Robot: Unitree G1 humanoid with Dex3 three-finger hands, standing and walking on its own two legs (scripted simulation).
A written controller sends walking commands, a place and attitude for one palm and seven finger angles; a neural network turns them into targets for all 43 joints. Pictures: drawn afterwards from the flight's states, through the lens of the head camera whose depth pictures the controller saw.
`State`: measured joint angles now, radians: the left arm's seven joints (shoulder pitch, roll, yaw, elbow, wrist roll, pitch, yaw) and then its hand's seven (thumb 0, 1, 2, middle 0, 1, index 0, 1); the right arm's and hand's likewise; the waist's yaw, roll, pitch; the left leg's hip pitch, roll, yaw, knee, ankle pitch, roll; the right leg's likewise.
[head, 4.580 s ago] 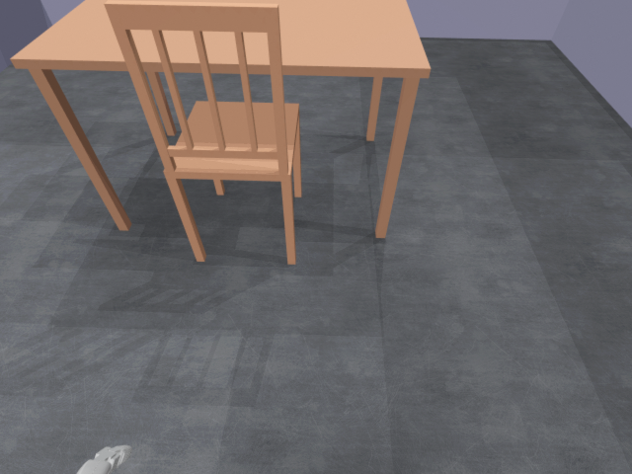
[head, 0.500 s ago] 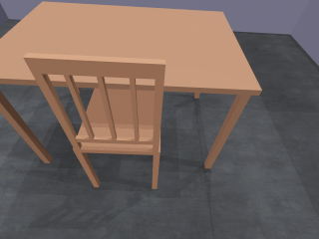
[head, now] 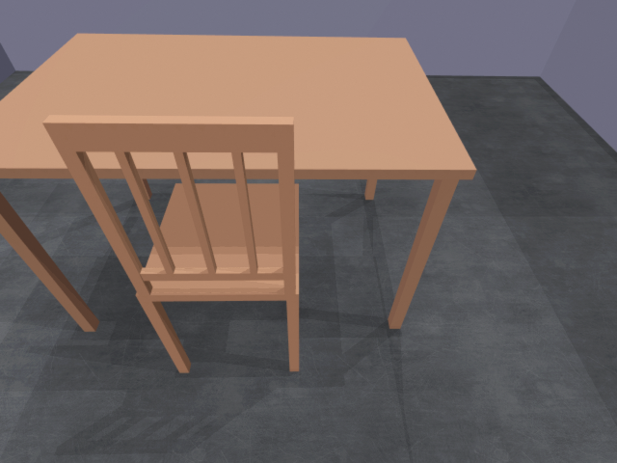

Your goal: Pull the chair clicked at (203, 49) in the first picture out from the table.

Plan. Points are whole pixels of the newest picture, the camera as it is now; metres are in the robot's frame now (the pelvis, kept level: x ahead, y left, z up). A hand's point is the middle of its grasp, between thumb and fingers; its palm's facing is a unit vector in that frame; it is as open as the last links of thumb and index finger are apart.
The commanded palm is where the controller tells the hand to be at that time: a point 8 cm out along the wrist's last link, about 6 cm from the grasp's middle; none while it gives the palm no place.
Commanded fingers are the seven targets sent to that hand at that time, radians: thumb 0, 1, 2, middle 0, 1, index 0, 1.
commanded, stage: come to a stop and stand still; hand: left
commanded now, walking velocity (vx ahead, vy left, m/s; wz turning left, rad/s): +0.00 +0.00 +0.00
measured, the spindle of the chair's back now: (198, 219) +0.57 +0.25 -0.06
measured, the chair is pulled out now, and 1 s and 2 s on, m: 0.00 0.00 0.00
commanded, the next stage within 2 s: look again from close up in 0.10 s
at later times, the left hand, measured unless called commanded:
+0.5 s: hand out of the picture +0.00 +0.17 -0.19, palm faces +0.04 -0.99 -0.15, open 7.4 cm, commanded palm none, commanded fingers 0.00 0.90 0.90 -0.20 -0.30 -0.20 -0.30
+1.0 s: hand out of the picture -0.06 +0.21 -0.19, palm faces +0.04 -0.99 -0.15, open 7.4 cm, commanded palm none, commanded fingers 0.00 0.90 0.90 -0.20 -0.30 -0.20 -0.30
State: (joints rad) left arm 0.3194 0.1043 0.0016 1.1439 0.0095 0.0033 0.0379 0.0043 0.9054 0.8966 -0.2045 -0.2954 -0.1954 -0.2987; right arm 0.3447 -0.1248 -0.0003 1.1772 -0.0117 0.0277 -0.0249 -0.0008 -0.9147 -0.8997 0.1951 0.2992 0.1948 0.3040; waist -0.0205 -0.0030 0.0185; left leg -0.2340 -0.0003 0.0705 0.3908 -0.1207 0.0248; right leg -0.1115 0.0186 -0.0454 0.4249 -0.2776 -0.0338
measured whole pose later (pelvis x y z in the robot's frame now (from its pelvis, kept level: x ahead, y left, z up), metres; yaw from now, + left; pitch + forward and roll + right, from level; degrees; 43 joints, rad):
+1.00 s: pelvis -0.01 +0.05 +0.00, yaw +1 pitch -1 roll -1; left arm 0.41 0.16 0.00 1.07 0.03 0.00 0.04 0.00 0.91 0.90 -0.20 -0.30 -0.19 -0.30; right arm 0.29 -0.14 0.01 1.09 -0.01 0.01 -0.01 0.00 -0.92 -0.90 0.20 0.30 0.20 0.30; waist 0.00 -0.04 0.01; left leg -0.29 -0.05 0.07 0.43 -0.13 0.09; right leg -0.16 -0.03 -0.05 0.45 -0.27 0.02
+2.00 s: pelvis -0.01 +0.03 +0.00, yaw +1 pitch +0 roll -1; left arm 0.43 0.11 -0.01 1.09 0.02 -0.02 0.04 0.00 0.91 0.90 -0.20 -0.30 -0.19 -0.30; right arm 0.33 -0.10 0.00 1.13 -0.01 0.01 -0.01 0.00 -0.92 -0.90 0.20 0.30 0.20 0.30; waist 0.00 -0.03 -0.01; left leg -0.31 -0.03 0.07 0.42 -0.11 0.07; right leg -0.18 -0.01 -0.05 0.45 -0.26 0.01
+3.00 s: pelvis +0.02 +0.03 +0.00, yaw -1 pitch -1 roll +0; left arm 0.40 0.11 -0.01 1.11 0.02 -0.02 0.04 0.00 0.91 0.90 -0.20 -0.30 -0.19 -0.30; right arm 0.31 -0.12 0.01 1.14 0.00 -0.01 -0.02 0.00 -0.92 -0.90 0.20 0.30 0.20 0.30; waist 0.00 -0.03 0.01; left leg -0.22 -0.04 0.09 0.39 -0.15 0.07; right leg -0.10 -0.02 -0.02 0.40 -0.29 0.01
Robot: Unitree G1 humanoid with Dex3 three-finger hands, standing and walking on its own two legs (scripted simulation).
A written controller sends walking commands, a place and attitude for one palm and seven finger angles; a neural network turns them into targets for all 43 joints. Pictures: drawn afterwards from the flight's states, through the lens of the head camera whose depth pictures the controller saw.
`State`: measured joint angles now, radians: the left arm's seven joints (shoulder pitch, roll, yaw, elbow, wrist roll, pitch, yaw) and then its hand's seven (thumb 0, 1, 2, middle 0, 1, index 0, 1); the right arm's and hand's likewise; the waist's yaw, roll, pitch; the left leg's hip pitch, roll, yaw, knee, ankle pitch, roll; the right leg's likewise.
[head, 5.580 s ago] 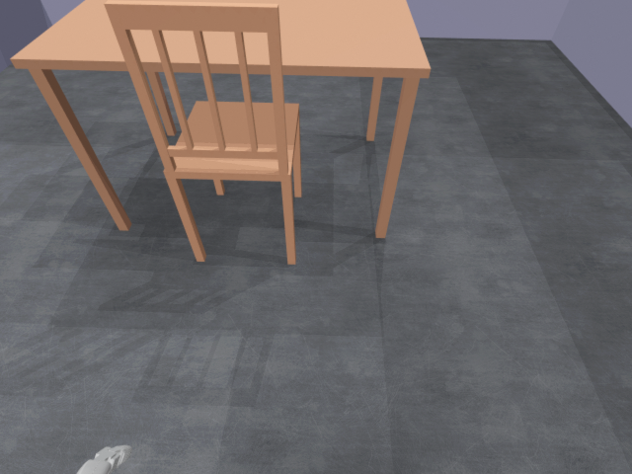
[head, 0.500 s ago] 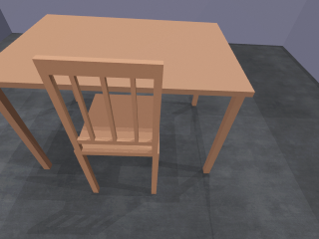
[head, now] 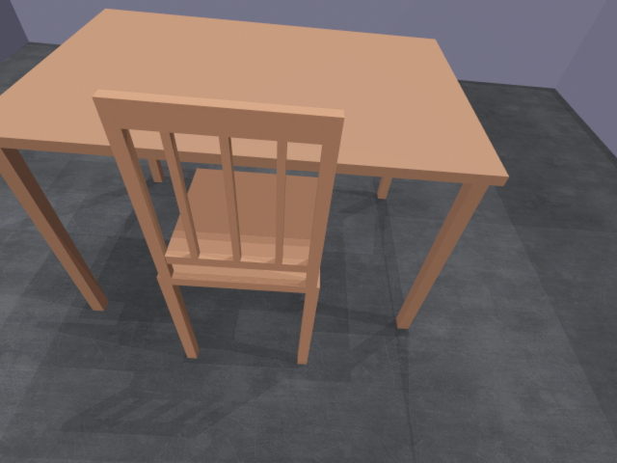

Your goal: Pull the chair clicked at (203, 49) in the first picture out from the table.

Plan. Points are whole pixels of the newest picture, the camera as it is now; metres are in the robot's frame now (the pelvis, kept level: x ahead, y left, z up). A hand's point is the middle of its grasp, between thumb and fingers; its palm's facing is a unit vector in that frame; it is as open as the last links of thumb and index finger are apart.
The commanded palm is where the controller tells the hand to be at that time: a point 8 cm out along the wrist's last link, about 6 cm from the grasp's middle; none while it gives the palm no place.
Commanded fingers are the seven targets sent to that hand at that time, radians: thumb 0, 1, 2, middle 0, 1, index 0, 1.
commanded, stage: look again from close up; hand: left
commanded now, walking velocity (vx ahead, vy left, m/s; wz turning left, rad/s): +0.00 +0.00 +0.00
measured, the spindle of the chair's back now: (232, 205) +0.58 +0.19 -0.05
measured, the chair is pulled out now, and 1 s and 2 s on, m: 0.00 0.00 0.00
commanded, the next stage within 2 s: none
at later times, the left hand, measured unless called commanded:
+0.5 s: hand out of the picture -0.07 +0.14 -0.18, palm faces +0.04 -0.99 -0.12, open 7.4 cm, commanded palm none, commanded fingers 0.00 0.90 0.90 -0.20 -0.30 -0.20 -0.30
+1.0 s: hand out of the picture -0.06 +0.13 -0.18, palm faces +0.04 -0.99 -0.12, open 7.4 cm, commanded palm none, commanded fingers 0.00 0.90 0.90 -0.20 -0.30 -0.20 -0.30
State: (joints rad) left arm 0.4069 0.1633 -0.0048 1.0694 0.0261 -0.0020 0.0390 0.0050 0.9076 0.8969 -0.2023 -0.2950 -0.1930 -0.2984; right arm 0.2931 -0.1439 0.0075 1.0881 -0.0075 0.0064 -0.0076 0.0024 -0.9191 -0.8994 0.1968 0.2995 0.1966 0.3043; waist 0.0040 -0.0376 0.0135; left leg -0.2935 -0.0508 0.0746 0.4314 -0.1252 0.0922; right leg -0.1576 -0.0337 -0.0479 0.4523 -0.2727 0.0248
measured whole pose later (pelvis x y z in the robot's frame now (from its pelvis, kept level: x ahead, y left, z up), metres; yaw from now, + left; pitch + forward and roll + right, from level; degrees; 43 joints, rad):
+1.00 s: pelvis +0.00 -0.02 +0.00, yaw +0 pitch +0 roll -1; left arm 0.43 0.11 -0.01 1.09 0.02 -0.02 0.04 0.00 0.91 0.90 -0.20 -0.30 -0.19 -0.30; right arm 0.33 -0.10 0.00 1.13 -0.01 0.01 -0.01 0.00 -0.92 -0.90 0.20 0.30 0.20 0.30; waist 0.00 -0.03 -0.01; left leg -0.31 -0.03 0.07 0.42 -0.11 0.07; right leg -0.18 -0.01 -0.05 0.45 -0.26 0.01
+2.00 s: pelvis +0.03 -0.02 +0.00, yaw -2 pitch -1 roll +0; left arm 0.40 0.11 -0.01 1.11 0.02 -0.02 0.04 0.00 0.91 0.90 -0.20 -0.30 -0.19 -0.30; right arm 0.31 -0.12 0.01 1.14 0.00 -0.01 -0.02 0.00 -0.92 -0.90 0.20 0.30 0.20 0.30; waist 0.00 -0.03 0.01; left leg -0.22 -0.04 0.09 0.39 -0.15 0.07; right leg -0.10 -0.02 -0.02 0.40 -0.29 0.01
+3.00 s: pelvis +0.04 -0.03 +0.01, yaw -2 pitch -1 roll +1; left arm 0.40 0.10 -0.01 1.12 0.02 -0.02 0.04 0.00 0.91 0.90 -0.20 -0.30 -0.19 -0.30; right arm 0.32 -0.12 0.01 1.15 0.00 -0.01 -0.03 0.00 -0.92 -0.90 0.20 0.30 0.19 0.30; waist 0.00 -0.02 0.01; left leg -0.21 -0.02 0.09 0.38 -0.16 0.05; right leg -0.09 -0.01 -0.02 0.40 -0.30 -0.01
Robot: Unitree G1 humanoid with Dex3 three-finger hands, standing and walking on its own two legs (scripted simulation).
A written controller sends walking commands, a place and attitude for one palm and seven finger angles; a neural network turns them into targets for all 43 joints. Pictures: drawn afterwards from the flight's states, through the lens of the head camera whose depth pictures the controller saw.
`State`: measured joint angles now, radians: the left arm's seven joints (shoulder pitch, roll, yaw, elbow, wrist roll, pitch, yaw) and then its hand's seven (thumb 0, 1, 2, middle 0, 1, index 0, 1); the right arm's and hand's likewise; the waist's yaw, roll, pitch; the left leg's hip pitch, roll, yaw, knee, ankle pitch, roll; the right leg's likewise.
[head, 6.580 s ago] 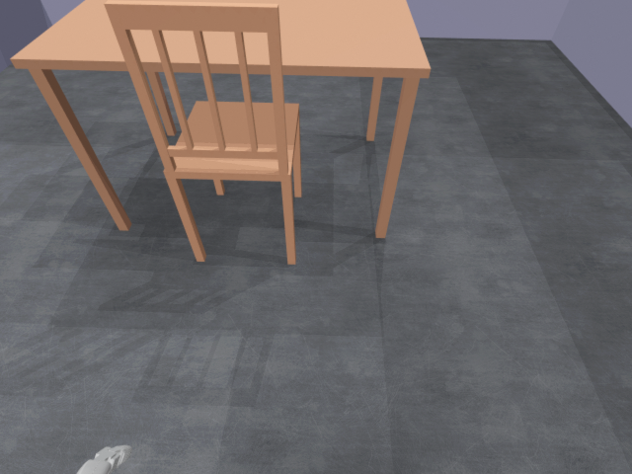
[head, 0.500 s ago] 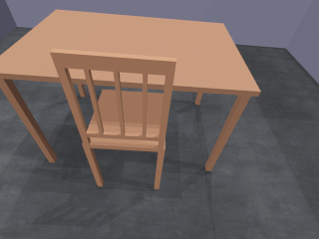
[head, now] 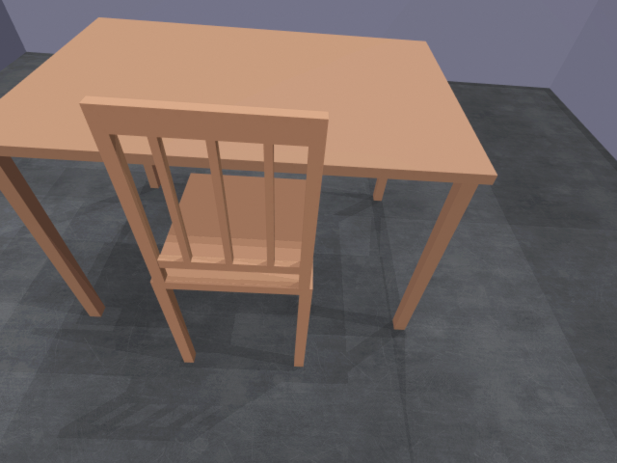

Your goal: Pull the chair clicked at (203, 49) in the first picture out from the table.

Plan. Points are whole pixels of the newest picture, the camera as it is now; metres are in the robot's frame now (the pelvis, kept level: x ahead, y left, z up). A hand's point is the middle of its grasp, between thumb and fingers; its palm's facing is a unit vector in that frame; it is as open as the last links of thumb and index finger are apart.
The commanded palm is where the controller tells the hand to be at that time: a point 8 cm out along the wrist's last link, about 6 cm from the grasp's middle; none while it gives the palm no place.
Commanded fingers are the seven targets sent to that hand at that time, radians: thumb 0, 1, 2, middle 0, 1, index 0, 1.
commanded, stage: look again from close up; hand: left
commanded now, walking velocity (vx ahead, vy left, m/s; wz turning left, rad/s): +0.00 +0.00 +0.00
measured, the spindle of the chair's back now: (222, 208) +0.58 +0.21 -0.05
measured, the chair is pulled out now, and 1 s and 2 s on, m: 0.00 0.00 0.00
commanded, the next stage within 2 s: none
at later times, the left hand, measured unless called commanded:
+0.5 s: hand out of the picture -0.02 +0.14 -0.18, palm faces +0.03 -0.99 -0.13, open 7.4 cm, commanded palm none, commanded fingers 0.00 0.90 0.90 -0.20 -0.30 -0.20 -0.30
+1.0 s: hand out of the picture -0.01 +0.15 -0.18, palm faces +0.02 -0.99 -0.14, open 7.4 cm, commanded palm none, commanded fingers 0.00 0.90 0.90 -0.20 -0.30 -0.20 -0.30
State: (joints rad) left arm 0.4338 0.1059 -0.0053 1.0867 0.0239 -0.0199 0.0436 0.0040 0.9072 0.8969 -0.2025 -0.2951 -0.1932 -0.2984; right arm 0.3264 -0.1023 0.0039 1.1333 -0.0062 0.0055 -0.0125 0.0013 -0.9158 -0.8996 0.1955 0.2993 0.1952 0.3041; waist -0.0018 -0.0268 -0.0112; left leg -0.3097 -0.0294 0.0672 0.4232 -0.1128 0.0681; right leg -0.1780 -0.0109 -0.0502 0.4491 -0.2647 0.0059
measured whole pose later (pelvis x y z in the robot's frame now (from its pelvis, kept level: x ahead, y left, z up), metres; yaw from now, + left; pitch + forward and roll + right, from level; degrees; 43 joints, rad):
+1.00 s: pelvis +0.03 +0.00 +0.00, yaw -1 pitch -1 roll +0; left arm 0.40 0.11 -0.01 1.11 0.02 -0.02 0.04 0.00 0.91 0.90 -0.20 -0.30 -0.19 -0.30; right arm 0.31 -0.12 0.01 1.14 0.00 -0.01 -0.02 0.00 -0.92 -0.90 0.20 0.30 0.20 0.30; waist 0.00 -0.03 0.01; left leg -0.22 -0.04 0.09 0.39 -0.15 0.07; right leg -0.10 -0.02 -0.02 0.40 -0.29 0.01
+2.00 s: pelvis +0.04 -0.01 +0.00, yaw -2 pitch -1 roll +1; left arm 0.40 0.10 -0.01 1.12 0.02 -0.02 0.04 0.00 0.91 0.90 -0.20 -0.30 -0.19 -0.30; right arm 0.32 -0.12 0.01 1.15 0.00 -0.01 -0.03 0.00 -0.92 -0.90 0.20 0.30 0.19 0.30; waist 0.00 -0.02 0.01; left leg -0.21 -0.02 0.09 0.38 -0.16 0.05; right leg -0.09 -0.01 -0.02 0.40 -0.30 -0.01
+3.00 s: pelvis +0.06 -0.04 +0.00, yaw -2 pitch -1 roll +1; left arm 0.43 0.10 0.01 1.13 0.02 -0.02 0.03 0.00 0.91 0.90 -0.20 -0.30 -0.19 -0.30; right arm 0.32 -0.12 0.00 1.16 -0.01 0.00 -0.02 0.00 -0.92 -0.90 0.20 0.30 0.20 0.30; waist 0.00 -0.03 -0.01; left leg -0.22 0.00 0.08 0.46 -0.23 0.01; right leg -0.09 0.02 -0.02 0.47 -0.37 -0.05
